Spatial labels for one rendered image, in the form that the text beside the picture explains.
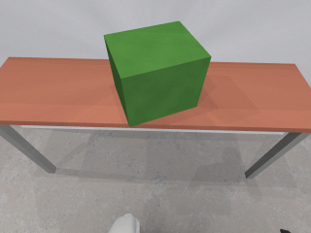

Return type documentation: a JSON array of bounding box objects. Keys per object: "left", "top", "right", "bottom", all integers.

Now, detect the robot left thigh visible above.
[{"left": 108, "top": 216, "right": 140, "bottom": 233}]

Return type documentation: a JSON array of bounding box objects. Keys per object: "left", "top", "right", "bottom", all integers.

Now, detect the table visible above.
[{"left": 0, "top": 56, "right": 311, "bottom": 179}]

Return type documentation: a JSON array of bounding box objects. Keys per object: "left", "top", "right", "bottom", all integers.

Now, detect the carton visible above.
[{"left": 103, "top": 20, "right": 212, "bottom": 127}]

